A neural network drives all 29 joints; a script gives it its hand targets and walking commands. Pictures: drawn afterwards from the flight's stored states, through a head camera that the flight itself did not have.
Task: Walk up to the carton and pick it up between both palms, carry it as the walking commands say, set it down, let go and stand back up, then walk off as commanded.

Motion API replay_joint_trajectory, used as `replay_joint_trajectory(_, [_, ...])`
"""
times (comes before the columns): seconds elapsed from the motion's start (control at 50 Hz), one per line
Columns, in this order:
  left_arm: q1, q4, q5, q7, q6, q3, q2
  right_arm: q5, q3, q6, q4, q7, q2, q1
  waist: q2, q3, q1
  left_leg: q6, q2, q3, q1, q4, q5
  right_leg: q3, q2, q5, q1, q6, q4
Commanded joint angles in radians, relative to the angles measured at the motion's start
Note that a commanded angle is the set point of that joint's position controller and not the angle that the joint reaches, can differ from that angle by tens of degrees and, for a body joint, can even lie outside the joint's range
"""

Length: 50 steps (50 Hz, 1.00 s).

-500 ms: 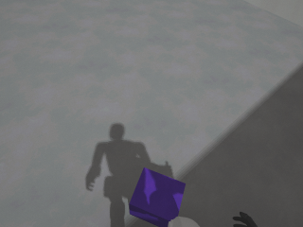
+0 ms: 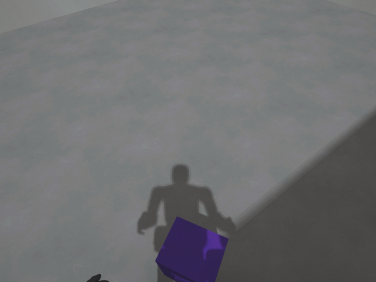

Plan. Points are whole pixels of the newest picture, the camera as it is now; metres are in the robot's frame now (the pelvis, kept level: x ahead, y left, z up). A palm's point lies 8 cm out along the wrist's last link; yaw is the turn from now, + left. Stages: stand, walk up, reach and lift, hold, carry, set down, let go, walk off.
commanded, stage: stand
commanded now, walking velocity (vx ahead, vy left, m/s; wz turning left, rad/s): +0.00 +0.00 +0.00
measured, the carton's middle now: (193, 258) +0.31 +0.02 -0.63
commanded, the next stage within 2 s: none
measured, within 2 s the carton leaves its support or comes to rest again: neither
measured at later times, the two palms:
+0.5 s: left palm out of the picture +0.01 +0.24 -0.13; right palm out of the picture +0.02 -0.23 -0.14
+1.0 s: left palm out of the picture -0.01 +0.22 -0.14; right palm out of the picture -0.02 -0.21 -0.15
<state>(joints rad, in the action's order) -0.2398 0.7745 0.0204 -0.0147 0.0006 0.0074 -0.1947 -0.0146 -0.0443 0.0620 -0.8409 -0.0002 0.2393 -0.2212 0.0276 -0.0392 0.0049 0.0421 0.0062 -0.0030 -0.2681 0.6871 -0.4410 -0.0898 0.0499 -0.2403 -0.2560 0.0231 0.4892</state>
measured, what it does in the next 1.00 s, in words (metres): steps on the spot: left foot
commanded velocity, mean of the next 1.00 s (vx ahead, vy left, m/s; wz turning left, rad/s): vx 0.00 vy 0.00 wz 0.00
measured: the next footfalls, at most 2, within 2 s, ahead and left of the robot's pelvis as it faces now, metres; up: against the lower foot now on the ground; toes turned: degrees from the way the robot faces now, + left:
left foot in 0.06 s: +0.01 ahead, +0.12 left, +0.00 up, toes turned +1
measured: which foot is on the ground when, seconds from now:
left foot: up 0.00-0.04, down 0.06-1.00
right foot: down 0.00-1.00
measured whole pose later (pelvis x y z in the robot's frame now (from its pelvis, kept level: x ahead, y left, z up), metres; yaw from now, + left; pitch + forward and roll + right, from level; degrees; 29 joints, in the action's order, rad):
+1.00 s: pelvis +0.00 +0.00 +0.00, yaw -1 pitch -1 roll +0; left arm -0.30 1.13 0.01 -0.04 -0.01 0.00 -0.14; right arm -0.01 0.01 -0.01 -1.16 -0.04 0.13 -0.31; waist 0.00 -0.03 0.01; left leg 0.00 0.00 -0.03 -0.09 0.37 -0.25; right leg -0.09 0.02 -0.21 -0.18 0.02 0.40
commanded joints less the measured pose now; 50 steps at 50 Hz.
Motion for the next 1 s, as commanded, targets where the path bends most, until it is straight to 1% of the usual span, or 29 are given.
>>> replay_joint_trajectory(0.0, [-0.041,-0.008,-0.006,-0.006,0.001,0.048,-0.169,0.002,-0.006,-0.015,0.013,-0.01,0.044,-0.042,-0.205,0.067,-0.008,-0.027,0.011,-0.034,0.057,-0.246,0.136,0.188,0.192,0.391,0.102,0.105,-0.092])
replay_joint_trajectory(0.02, [-0.038,-0.003,-0.01,-0.007,0.002,0.047,-0.164,-0.004,-0.004,-0.025,-0.003,-0.015,0.043,-0.061,-0.173,0.074,-0.023,-0.037,-0.011,-0.005,0.153,-0.362,0.276,0.188,0.191,0.378,0.052,0.078,-0.077])
replay_joint_trajectory(0.04, [-0.041,-0.004,-0.013,-0.004,-0.001,0.043,-0.141,-0.017,-0.009,-0.04,-0.009,-0.022,0.077,-0.067,-0.122,0.094,-0.023,-0.045,-0.082,0.062,0.254,-0.38,0.336,0.189,0.175,0.29,-0.026,0.032,-0.069])
replay_joint_trajectory(0.06, [-0.058,-0.012,-0.017,0.002,-0.005,0.035,-0.097,-0.015,-0.017,-0.051,-0.005,-0.025,0.137,-0.028,0.022,0.08,0.023,-0.068,-0.176,0.156,0.234,-0.356,0.42,0.108,0.083,0.154,-0.057,-0.003,-0.055])
replay_joint_trajectory(0.08, [-0.049,0.012,-0.015,0.002,-0.001,0.025,-0.074,0.001,-0.009,-0.054,-0.023,-0.021,0.108,0.0,0.087,0.063,0.019,-0.093,-0.183,0.155,0.093,-0.374,0.355,0.076,0.053,0.042,0.06,-0.019,-0.087])
replay_joint_trajectory(0.1, [-0.038,0.028,-0.009,0.001,0.001,0.031,-0.098,0.001,0.002,-0.057,-0.026,-0.019,0.071,0.024,0.075,0.022,0.015,-0.084,-0.159,0.141,0.064,-0.387,0.293,0.074,0.046,0.052,0.076,-0.025,-0.091])
replay_joint_trajectory(0.12, [-0.036,0.043,-0.007,0.003,0.001,0.036,-0.112,0.002,0.007,-0.059,-0.036,-0.02,0.057,0.026,0.064,0.009,0.01,-0.074,-0.139,0.119,0.055,-0.392,0.271,0.078,0.049,0.085,0.094,-0.023,-0.102])
replay_joint_trajectory(0.14, [-0.041,0.055,-0.005,0.005,0.0,0.04,-0.122,0.004,0.008,-0.061,-0.051,-0.025,0.058,0.013,0.066,0.001,0.009,-0.068,-0.12,0.101,0.054,-0.393,0.278,0.085,0.056,0.12,0.106,-0.017,-0.104])
replay_joint_trajectory(0.18, [-0.064,0.085,-0.005,0.005,-0.007,0.041,-0.123,0.006,0.006,-0.065,-0.084,-0.03,0.062,-0.016,0.035,0.002,0.009,-0.063,-0.1,0.077,0.083,-0.381,0.301,0.099,0.073,0.158,0.102,-0.008,-0.122])
replay_joint_trajectory(0.24, [-0.068,0.124,-0.006,0.0,-0.011,0.037,-0.11,0.005,0.007,-0.068,-0.119,-0.031,0.055,-0.031,-0.01,-0.008,0.004,-0.068,-0.101,0.072,0.106,-0.381,0.302,0.104,0.073,0.137,0.087,-0.006,-0.145])
replay_joint_trajectory(0.32, [-0.077,0.173,-0.007,-0.004,-0.01,0.033,-0.096,0.005,0.011,-0.072,-0.16,-0.034,0.05,-0.039,-0.03,-0.021,0.007,-0.071,-0.102,0.071,0.102,-0.393,0.299,0.105,0.071,0.128,0.099,-0.005,-0.16])
replay_joint_trajectory(0.42, [-0.088,0.222,-0.009,-0.008,-0.01,0.03,-0.086,0.004,0.019,-0.075,-0.207,-0.036,0.035,-0.055,-0.035,-0.019,0.011,-0.071,-0.101,0.068,0.103,-0.399,0.308,0.105,0.071,0.137,0.115,-0.003,-0.162])
replay_joint_trajectory(0.62, [-0.108,0.293,-0.009,-0.017,-0.008,0.018,-0.063,0.002,0.035,-0.075,-0.275,-0.042,0.002,-0.104,-0.028,-0.029,0.013,-0.07,-0.098,0.06,0.095,-0.4,0.319,0.103,0.068,0.145,0.118,0.001,-0.157])
replay_joint_trajectory(0.98, [-0.134,0.353,-0.007,-0.025,-0.012,-0.001,-0.026,0.003,0.045,-0.074,-0.32,-0.047,-0.038,-0.161,-0.026,-0.043,0.009,-0.069,-0.099,0.051,0.093,-0.389,0.32,0.105,0.062,0.149,0.097,0.008,-0.15])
